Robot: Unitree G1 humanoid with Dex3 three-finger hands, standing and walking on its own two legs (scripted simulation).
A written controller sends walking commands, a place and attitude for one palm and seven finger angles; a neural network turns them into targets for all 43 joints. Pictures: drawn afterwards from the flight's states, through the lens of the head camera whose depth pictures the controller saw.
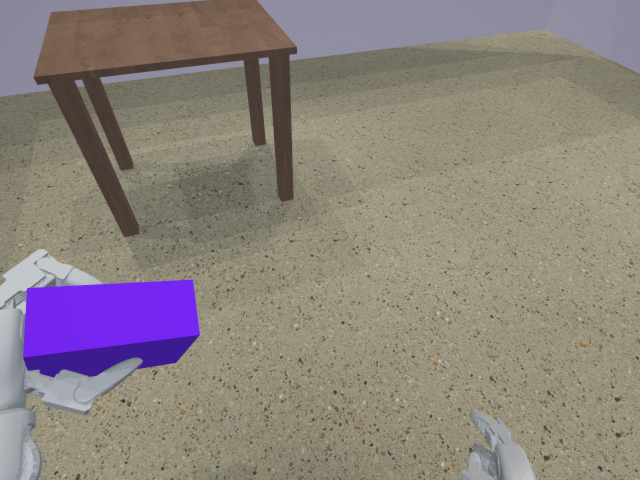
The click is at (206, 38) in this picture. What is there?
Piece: table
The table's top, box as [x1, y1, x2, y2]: [34, 0, 296, 84]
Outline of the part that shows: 296,46 256,0 205,0 51,12 35,69 34,78 37,84 274,56 296,53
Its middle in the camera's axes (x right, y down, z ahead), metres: -0.58 -0.78 +1.46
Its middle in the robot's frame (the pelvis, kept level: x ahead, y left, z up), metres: +1.58 +0.67 -0.06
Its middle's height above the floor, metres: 0.71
